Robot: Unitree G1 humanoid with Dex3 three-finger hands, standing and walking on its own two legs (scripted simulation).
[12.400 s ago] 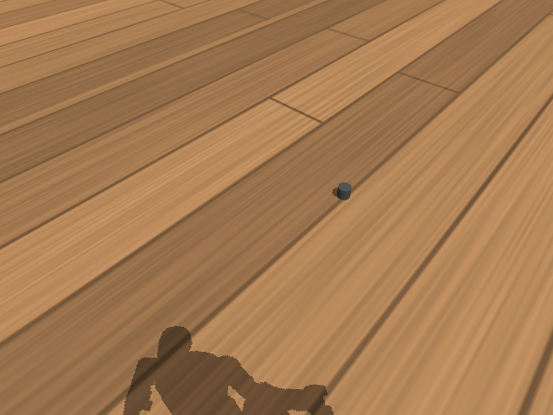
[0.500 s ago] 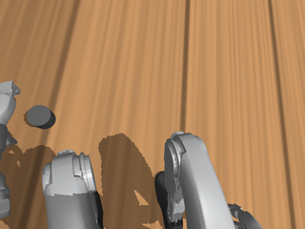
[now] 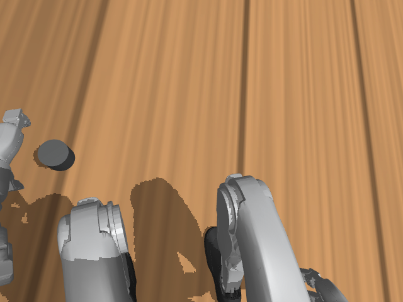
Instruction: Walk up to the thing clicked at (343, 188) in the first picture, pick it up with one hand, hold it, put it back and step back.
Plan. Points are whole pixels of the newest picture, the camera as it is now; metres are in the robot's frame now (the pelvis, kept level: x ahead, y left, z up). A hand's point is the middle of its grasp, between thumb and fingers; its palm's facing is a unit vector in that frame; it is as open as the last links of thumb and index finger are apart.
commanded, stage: rise first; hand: left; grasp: from above
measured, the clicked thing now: (57, 155) +0.46 +0.29 -0.29
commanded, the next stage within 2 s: approach in 0.32 s
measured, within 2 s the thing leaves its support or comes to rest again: neither
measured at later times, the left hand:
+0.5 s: hand (11, 160) +0.42 +0.33 -0.17, palm faces -0.44 -0.08 -0.90, open 13.4 cm
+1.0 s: hand (47, 140) +0.46 +0.27 -0.18, palm faces -0.40 -0.07 -0.91, open 14.0 cm
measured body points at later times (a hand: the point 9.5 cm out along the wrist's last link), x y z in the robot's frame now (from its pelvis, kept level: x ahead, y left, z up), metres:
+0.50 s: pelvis +0.00 +0.00 +0.00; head +0.23 +0.07 +0.38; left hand +0.44 +0.33 -0.12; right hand +0.08 -0.27 -0.11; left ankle +0.08 +0.13 -0.29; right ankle +0.10 -0.12 -0.29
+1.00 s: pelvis +0.00 +0.00 -0.01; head +0.24 +0.05 +0.37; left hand +0.48 +0.27 -0.13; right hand +0.03 -0.27 -0.11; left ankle +0.08 +0.13 -0.29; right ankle +0.10 -0.12 -0.29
